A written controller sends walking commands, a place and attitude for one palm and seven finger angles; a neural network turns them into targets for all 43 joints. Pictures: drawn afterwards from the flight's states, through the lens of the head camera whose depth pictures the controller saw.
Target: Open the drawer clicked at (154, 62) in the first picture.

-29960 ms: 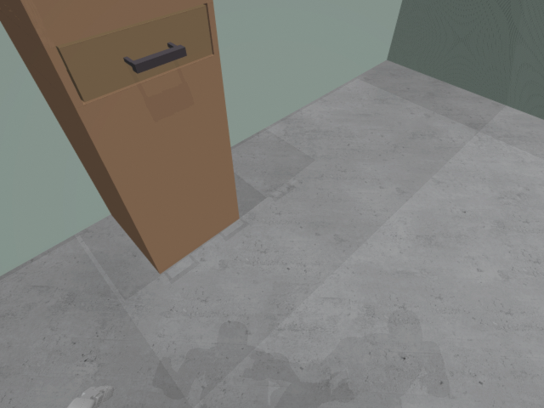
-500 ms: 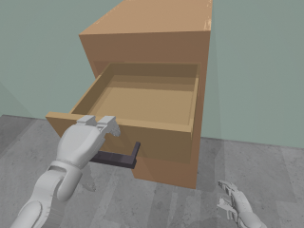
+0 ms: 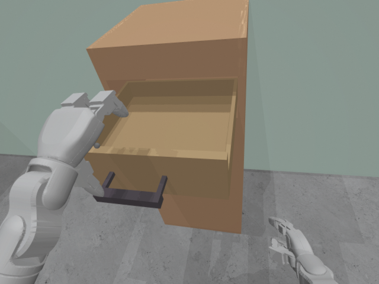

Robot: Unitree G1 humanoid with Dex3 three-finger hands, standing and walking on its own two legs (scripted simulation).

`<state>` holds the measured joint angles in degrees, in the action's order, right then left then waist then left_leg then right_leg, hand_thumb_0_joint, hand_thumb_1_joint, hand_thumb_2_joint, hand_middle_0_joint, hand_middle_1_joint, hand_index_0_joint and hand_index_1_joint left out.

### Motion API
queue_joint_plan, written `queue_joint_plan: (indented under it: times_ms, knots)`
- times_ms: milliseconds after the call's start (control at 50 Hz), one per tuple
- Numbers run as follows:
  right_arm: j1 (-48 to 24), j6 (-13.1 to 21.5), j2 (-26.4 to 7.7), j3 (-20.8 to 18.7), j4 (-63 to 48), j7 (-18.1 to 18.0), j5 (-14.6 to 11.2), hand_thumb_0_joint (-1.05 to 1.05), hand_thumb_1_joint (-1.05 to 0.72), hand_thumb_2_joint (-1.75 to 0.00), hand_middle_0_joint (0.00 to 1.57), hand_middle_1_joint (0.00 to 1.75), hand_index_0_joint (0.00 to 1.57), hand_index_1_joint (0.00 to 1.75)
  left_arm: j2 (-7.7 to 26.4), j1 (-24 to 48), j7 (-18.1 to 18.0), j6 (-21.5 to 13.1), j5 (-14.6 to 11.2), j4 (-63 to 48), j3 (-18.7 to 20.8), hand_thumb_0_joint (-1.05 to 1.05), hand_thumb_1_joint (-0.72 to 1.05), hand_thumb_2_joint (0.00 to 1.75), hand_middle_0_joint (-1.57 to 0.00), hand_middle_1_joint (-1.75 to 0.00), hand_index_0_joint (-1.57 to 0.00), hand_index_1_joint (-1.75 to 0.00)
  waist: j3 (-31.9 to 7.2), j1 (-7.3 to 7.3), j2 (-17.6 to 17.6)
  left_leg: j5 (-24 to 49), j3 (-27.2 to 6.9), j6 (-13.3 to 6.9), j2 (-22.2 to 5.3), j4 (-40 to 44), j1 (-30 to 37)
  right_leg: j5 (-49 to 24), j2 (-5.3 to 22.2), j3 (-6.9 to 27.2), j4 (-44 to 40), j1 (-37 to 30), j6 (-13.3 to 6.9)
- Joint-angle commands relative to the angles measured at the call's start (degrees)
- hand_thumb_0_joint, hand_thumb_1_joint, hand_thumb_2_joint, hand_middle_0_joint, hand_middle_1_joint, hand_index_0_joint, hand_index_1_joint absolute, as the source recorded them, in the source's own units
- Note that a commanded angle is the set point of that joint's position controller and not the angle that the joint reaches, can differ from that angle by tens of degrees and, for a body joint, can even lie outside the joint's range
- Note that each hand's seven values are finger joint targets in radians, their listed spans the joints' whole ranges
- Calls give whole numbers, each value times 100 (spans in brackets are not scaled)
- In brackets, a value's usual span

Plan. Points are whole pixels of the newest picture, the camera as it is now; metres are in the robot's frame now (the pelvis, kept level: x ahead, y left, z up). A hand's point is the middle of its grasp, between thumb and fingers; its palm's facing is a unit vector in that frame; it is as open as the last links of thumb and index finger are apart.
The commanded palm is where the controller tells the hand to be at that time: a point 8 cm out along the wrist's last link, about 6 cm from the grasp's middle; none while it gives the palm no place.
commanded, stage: lift the hand off the handle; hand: left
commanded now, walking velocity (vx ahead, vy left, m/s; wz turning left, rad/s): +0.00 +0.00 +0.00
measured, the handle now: (132, 188) +0.27 +0.17 +0.10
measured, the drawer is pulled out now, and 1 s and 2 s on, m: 0.30 0.30 0.30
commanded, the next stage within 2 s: draw the hand back to the body in 0.18 s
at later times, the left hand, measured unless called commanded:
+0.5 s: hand (87, 148) +0.25 +0.19 +0.24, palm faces +0.28 -0.06 -0.96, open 13.8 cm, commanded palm +0.19 +0.21 +0.30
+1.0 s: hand (54, 146) +0.22 +0.21 +0.28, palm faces +0.39 -0.61 -0.69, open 13.7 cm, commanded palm +0.17 +0.25 +0.29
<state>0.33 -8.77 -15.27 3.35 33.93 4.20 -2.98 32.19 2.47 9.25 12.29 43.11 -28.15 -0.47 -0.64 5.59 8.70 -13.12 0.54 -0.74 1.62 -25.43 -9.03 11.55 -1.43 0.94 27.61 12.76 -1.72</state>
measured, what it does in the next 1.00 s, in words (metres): stands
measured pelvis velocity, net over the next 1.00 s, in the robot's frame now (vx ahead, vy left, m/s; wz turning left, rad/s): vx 0.01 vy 0.01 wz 0.03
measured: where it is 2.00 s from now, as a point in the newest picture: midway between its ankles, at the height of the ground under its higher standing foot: outside the picture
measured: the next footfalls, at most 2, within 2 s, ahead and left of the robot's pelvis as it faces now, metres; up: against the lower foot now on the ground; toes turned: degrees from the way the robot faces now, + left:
none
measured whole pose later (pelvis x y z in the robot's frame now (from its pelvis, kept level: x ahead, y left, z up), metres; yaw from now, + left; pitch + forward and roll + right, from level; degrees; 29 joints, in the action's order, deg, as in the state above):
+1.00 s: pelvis +0.01 +0.01 +0.00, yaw +2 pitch -3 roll -1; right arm 3.5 -0.7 -12.9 3.8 33.4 -0.9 -1.9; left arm 31.9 -11.3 2.5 -2.4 5.4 -39.4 19.9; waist 0.7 4.6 6.4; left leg -16.4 -1.4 -1.5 1.4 -29.6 -10.0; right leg 12.9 -1.6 -1.0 26.9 10.9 -1.0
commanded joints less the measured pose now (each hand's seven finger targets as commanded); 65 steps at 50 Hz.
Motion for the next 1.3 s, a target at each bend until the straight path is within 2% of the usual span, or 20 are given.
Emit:
queue_joint_plan:
  times_ms: [0,20,180,260,320,340,420,580,660,820,840,860,880,900,920,960,1020,1040,1100,1280]
  knots:
    - [-1458,226,-366,-149,-1203,25,-47,0,-90,-90,20,30,20,30,1410,1205,-164,25,19,-1596,1045,0,-50,30,-30,-120,-30,-120,-1274,175,-592,789,78,-48,-77,292,-415,-416,198,155,-285,-1094,103]
    - [-1539,301,-441,-155,-1214,-10,-114,0,-90,-90,20,30,20,30,1865,1553,-220,-4,-68,-1845,1429,0,-50,30,-30,-120,-30,-120,-1339,146,-427,674,48,-41,-139,218,-434,-385,191,236,-236,-1096,81]
    - [-1224,304,-395,-133,-1040,17,-100,0,-90,-90,20,30,20,30,1094,1297,-110,73,-250,-658,896,0,-50,30,-30,-120,-30,-120,-510,25,-980,373,53,-25,-100,281,-492,215,178,34,-489,-376,133]
    - [-1274,346,-350,-134,-1104,11,-85,0,-90,-90,20,30,20,30,990,1557,-66,46,-195,-898,679,0,-50,30,-30,-120,-30,-120,-929,-6,-836,318,68,-31,-75,197,-449,272,224,95,-397,-571,120]
    - [-1453,348,-449,-140,-1220,-25,-110,0,-90,-90,20,30,20,30,1745,1528,-141,-9,-166,-1641,1313,0,-50,30,-30,-120,-30,-120,-1473,122,-407,468,38,-28,-106,72,-447,-111,225,217,-179,-963,76]
    - [-1481,349,-323,-88,-1285,18,-20,0,-90,-90,20,30,20,30,1417,1438,-118,21,-8,-1694,1001,0,-50,30,-30,-120,-30,-120,-1809,220,-474,765,61,-35,-17,19,-455,-311,248,210,-68,-1218,62]
    - [-1409,293,-463,-107,-1201,-42,-73,0,-90,-90,20,30,20,30,2311,1060,-235,45,-141,-1789,1940,0,-50,30,-30,-120,-30,-120,-1434,200,-495,806,11,-4,-135,-3,-562,-555,223,231,-87,-1056,62]
    - [-1185,215,-472,-101,-1142,-36,-103,0,-90,-90,20,30,20,30,1704,122,62,144,-574,-1091,1712,0,-50,30,-30,-120,-30,-120,-581,39,-891,564,21,-26,-121,74,-638,-216,200,-16,-301,-392,172]
    - [-1187,350,-449,-121,-1249,-121,-92,0,-90,-90,20,30,20,30,1545,104,169,42,-598,-1576,1430,0,-50,30,-30,-120,-30,-120,-961,-21,-735,490,13,-49,-93,18,-483,-110,222,-11,-240,-486,175]
    - [-1149,487,-596,-94,-1253,-308,-47,0,-90,-90,20,30,20,30,2833,25,-285,-240,-404,-2355,2716,0,-50,30,-30,-120,-30,-120,-1403,158,-218,950,-96,3,-164,-143,-376,-663,197,71,-133,-782,78]
    - [-1071,484,-394,-13,-1256,-261,64,0,-90,-90,20,30,20,30,2392,-25,-244,-230,-323,-2064,2378,0,-50,30,-30,-120,-30,-120,-1408,238,-324,1081,-101,17,-68,-123,-469,-626,248,-1,-77,-860,65]
    - [-934,442,-391,-80,-1093,-238,22,0,-90,-90,20,30,20,30,2290,-320,-234,-225,-423,-1683,2393,0,-50,30,-30,-120,-30,-120,-889,110,-406,1038,-89,27,-113,-19,-482,-554,191,-97,-194,-541,89]
    - [-319,882,80,-138,-1328,-415,15,0,-90,-90,20,30,20,30,-104,436,-687,-1196,-4164,-2461,2313,0,-47,32,-30,-118,-30,-118,-441,-521,-1246,399,-130,-28,-223,15,42,-393,-34,-362,-596,-249,-7]
    - [-237,1109,-176,-119,-990,-570,103,0,-90,-90,20,30,20,30,726,-365,-993,-1560,-4222,-1531,2903,0,-43,33,-29,-115,-29,-115,-30,-423,-1694,-11,-208,-46,-351,71,-38,-49,-24,-239,-680,-19,14]
    - [-384,1216,-230,-116,-817,-581,111,0,-90,-90,20,30,20,30,745,-685,-1068,-1703,-4294,-1316,2966,0,-40,34,-29,-113,-29,-113,191,-409,-1630,-328,-282,-26,-346,135,-133,139,-35,-182,-741,50,-9]
    - [-242,1314,-159,-183,-882,-640,61,0,-90,-90,20,30,20,30,197,-750,-1201,-1991,-4756,-1769,2951,0,-32,37,-29,-109,-29,-109,-127,-330,-1363,-78,-124,-27,-345,240,55,145,127,-278,-870,-224,61]
    - [-227,1612,-219,-242,-749,-704,112,0,-90,-90,20,30,20,30,258,-729,-1394,-2346,-4888,-1938,3087,0,-22,42,-28,-102,-28,-102,-212,-251,-251,-175,-97,37,-372,358,206,177,122,-198,-795,-323,-2]
    - [-161,1675,-100,-175,-810,-689,169,0,-90,-90,20,30,20,30,-287,-641,-1401,-2444,-4866,-2043,2616,0,-18,43,-28,-100,-28,-100,-365,-241,-20,-21,-66,22,-328,432,187,104,141,-267,-794,-456,-16]
    - [-48,1834,-175,-239,-753,-679,216,0,-90,-90,20,30,20,30,-225,-551,-1480,-2574,-4806,-2326,2522,0,-8,48,-27,-93,-27,-93,-415,-224,161,453,-94,19,-343,470,194,-300,140,-251,-696,-679,-45]
    - [107,1971,-203,-357,-608,-673,232,0,-90,-90,20,30,20,30,27,-1281,-1564,-2721,-4838,-2295,3082,0,23,62,-25,-73,-25,-73,-529,-180,-320,1569,-38,91,-377,255,198,-1282,117,-261,-582,-933,-45]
